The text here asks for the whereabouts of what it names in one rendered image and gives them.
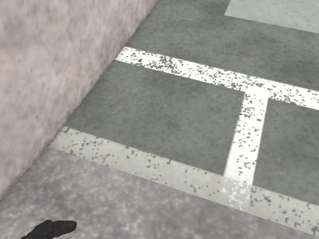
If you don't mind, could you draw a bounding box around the robot left hand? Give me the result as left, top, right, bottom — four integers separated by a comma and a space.
21, 219, 77, 239

